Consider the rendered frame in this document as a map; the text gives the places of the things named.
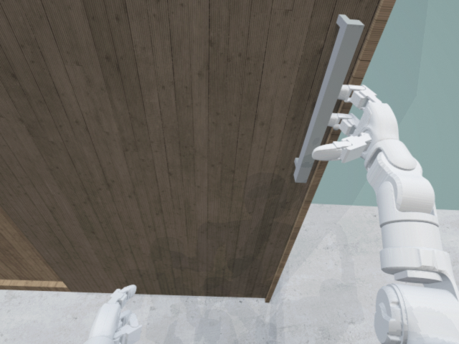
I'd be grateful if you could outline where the robot right hand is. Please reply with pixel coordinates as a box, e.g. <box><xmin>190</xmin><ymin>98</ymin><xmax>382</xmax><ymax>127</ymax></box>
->
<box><xmin>312</xmin><ymin>85</ymin><xmax>399</xmax><ymax>163</ymax></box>

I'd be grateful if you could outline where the handle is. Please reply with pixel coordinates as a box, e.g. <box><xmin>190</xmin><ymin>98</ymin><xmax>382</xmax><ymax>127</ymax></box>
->
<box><xmin>293</xmin><ymin>14</ymin><xmax>364</xmax><ymax>183</ymax></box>

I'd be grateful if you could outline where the wardrobe door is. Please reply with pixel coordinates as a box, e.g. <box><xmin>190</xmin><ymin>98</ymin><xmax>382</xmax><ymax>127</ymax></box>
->
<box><xmin>0</xmin><ymin>0</ymin><xmax>381</xmax><ymax>298</ymax></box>
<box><xmin>0</xmin><ymin>207</ymin><xmax>62</xmax><ymax>282</ymax></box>

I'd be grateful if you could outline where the right robot upper arm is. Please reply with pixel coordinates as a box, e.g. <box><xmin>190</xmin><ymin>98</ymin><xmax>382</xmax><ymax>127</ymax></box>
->
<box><xmin>374</xmin><ymin>283</ymin><xmax>459</xmax><ymax>344</ymax></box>

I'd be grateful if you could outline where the robot left hand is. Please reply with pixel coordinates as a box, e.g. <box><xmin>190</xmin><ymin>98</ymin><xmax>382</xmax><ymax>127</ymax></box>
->
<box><xmin>88</xmin><ymin>285</ymin><xmax>142</xmax><ymax>344</ymax></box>

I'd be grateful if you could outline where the right robot forearm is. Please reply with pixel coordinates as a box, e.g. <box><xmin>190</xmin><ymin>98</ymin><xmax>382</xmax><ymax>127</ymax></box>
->
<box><xmin>364</xmin><ymin>139</ymin><xmax>459</xmax><ymax>302</ymax></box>

